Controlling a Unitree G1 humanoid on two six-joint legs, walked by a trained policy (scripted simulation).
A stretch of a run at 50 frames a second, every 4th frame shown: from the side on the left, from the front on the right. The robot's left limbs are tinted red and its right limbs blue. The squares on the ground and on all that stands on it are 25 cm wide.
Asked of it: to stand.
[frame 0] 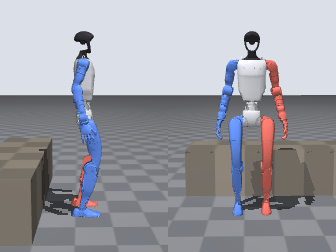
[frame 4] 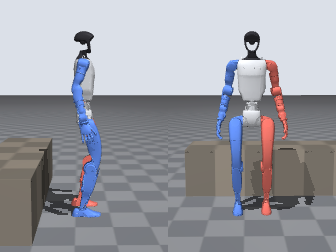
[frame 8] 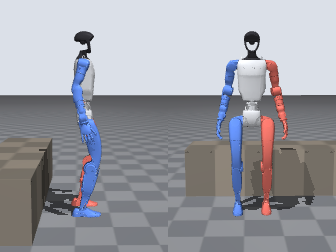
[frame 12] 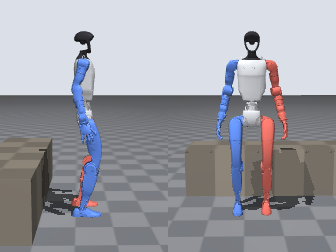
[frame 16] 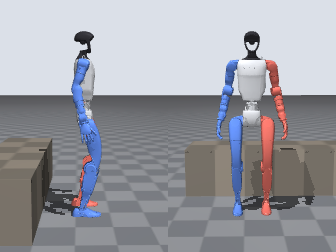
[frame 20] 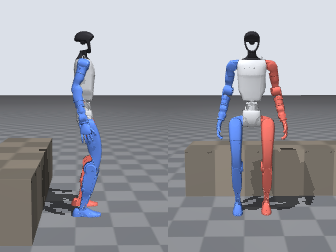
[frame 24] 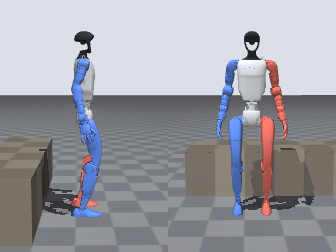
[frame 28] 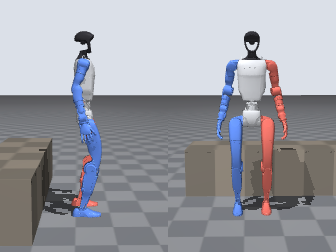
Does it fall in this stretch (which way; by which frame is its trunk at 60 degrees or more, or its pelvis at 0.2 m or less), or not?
no
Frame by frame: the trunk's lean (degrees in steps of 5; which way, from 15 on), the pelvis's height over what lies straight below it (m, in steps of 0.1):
0: 0, 0.8
4: 0, 0.8
8: 0, 0.8
12: 0, 0.8
16: 0, 0.8
20: 0, 0.8
24: 0, 0.8
28: 0, 0.8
